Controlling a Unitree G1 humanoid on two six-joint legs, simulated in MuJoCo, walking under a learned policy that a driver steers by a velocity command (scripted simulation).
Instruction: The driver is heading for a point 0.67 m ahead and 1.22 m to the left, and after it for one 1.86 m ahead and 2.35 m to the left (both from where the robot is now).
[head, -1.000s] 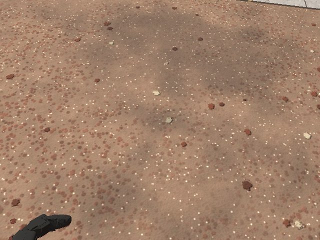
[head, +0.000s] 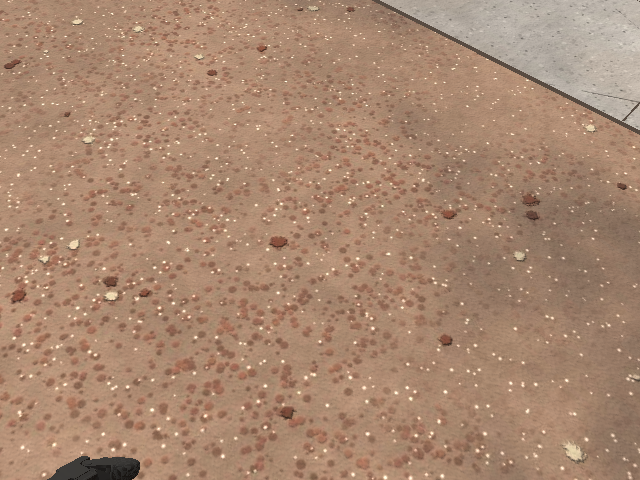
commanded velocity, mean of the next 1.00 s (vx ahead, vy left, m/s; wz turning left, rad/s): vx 0.50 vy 0.00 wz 0.35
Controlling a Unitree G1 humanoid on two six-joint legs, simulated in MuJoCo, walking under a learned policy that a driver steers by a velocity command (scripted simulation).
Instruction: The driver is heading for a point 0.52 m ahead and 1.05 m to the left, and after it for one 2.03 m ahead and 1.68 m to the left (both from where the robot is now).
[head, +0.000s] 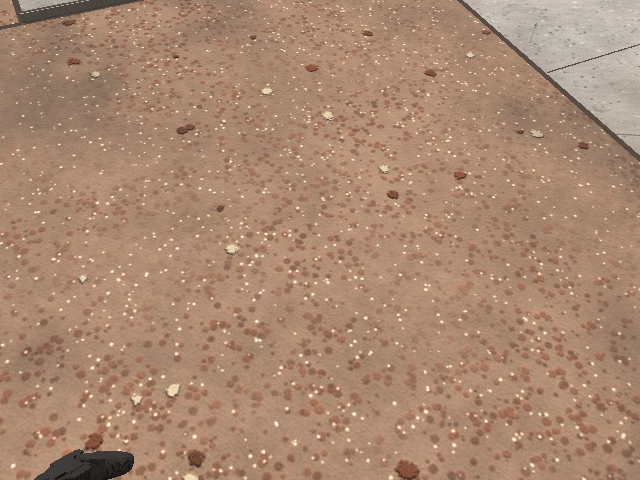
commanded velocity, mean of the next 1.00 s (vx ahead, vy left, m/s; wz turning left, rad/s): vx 0.50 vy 0.00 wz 0.59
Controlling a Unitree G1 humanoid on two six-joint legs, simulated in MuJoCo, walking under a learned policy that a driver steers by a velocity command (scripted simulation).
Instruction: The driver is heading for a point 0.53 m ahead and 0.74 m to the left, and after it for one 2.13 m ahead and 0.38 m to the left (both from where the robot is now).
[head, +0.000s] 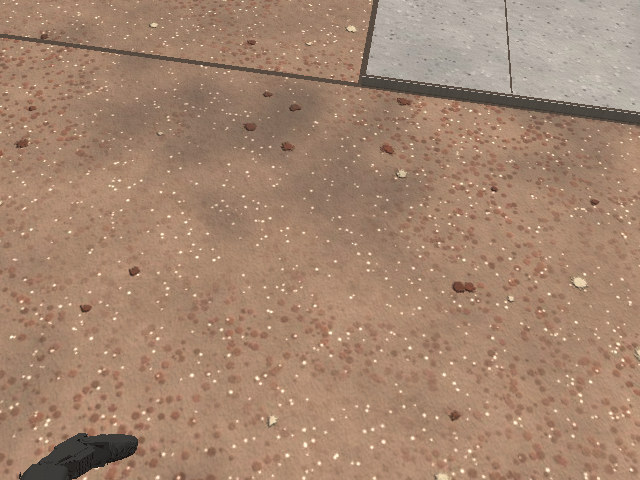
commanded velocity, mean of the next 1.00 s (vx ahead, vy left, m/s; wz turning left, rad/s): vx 0.25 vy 0.00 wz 0.60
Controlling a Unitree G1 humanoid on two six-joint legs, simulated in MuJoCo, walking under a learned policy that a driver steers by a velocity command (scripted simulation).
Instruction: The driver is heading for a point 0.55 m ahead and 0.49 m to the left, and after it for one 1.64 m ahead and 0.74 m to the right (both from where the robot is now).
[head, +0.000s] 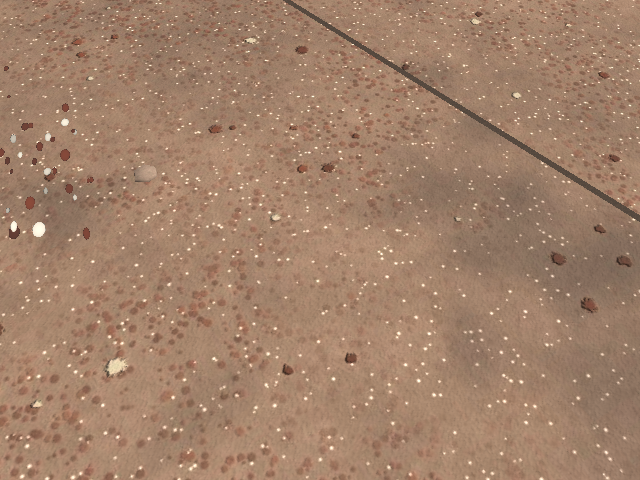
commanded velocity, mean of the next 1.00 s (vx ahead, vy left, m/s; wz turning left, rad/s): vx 0.06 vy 0.00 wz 0.36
